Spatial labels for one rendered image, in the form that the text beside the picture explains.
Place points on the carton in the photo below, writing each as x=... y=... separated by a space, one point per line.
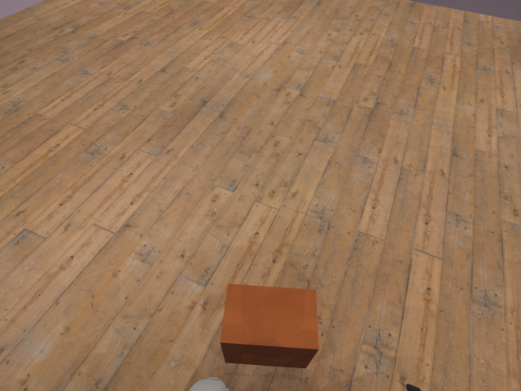
x=269 y=326

